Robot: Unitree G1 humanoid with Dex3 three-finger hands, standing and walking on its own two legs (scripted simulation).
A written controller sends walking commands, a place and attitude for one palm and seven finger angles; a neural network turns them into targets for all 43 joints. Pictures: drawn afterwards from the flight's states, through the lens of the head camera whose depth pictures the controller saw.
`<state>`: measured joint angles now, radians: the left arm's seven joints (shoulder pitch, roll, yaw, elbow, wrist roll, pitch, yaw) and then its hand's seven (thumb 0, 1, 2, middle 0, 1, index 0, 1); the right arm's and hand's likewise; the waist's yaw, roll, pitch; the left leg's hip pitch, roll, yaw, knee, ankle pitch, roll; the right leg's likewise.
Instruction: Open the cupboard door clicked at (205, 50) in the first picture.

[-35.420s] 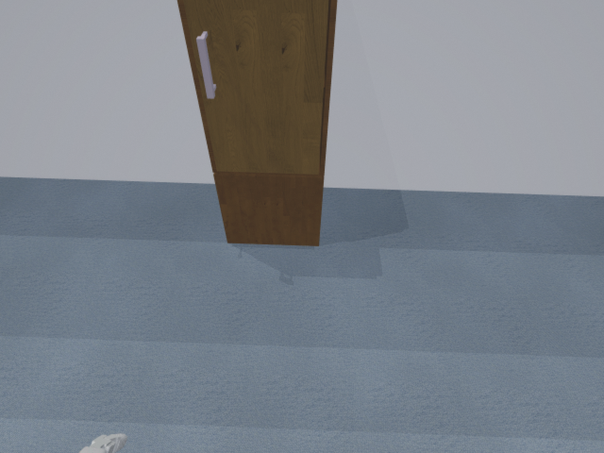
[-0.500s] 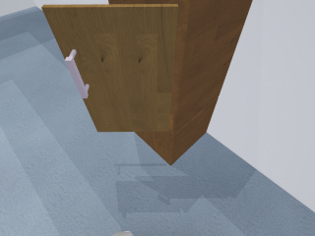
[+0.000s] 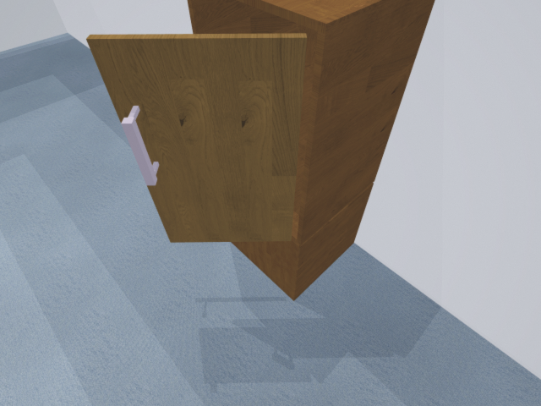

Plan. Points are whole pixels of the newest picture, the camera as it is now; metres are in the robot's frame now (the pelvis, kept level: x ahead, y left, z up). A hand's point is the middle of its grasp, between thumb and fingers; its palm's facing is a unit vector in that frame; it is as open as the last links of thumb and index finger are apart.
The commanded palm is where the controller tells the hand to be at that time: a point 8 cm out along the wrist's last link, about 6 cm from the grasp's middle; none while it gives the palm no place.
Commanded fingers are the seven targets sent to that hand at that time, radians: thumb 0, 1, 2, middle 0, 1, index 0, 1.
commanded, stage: look again from close up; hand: left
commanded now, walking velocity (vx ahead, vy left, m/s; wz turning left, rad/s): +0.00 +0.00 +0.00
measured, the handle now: (143, 147) +0.58 +0.29 +0.04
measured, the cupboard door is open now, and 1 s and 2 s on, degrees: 47 47 47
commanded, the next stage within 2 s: shuffle to correct the standing spot in 0.52 s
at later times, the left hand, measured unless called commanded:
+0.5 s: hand out of the picture +0.00 +0.21 -0.16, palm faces -0.02 -0.97 -0.25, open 7.3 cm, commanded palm none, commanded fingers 0.00 0.90 0.90 -0.20 -0.30 -0.20 -0.30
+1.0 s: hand out of the picture -0.06 +0.20 -0.18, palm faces +0.02 -0.99 -0.15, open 7.3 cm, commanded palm none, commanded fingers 0.00 0.90 0.90 -0.20 -0.30 -0.20 -0.30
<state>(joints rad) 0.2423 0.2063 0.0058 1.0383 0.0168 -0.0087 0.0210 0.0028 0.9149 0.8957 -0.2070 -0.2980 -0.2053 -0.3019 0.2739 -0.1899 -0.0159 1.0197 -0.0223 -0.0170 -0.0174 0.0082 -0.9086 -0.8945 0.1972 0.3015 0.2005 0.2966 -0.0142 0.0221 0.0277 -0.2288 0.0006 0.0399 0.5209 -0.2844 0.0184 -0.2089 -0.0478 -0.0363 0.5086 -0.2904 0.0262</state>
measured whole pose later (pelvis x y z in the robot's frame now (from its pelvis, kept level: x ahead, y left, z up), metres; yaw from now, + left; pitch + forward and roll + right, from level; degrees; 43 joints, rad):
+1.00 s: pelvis -0.04 +0.04 +0.00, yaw -2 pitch -3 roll -1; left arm 0.38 0.14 0.02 1.08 0.03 0.04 0.01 0.00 0.91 0.90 -0.20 -0.30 -0.20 -0.30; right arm 0.40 -0.16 -0.03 1.09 -0.02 0.01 0.00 0.01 -0.91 -0.89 0.19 0.30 0.20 0.30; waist 0.00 0.00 0.00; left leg -0.25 -0.01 0.09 0.54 -0.26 0.08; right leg -0.29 -0.06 -0.03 0.68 -0.40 0.00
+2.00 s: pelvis +0.02 +0.09 -0.01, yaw +2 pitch -1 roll -1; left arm 0.26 0.17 0.05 0.94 0.04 0.05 0.02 0.00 0.91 0.90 -0.20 -0.30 -0.20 -0.30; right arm 0.20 -0.21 -0.09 1.01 -0.02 0.08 -0.01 0.00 -0.91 -0.89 0.20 0.30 0.20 0.30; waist 0.00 0.06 0.04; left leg -0.52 0.05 0.02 0.94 -0.37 0.00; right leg -0.28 -0.03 -0.09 0.58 -0.28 0.00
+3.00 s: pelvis +0.02 +0.08 +0.00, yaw +3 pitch -1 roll +0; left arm 0.27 0.16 -0.01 1.08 0.02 -0.03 0.03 0.00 0.92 0.90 -0.20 -0.30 -0.20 -0.30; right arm 0.28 -0.17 0.01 1.08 -0.01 -0.03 -0.02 0.01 -0.93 -0.89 0.19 0.30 0.20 0.30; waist 0.00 0.01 0.02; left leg -0.17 -0.01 0.06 0.45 -0.26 0.02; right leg -0.23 -0.05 -0.08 0.48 -0.23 0.00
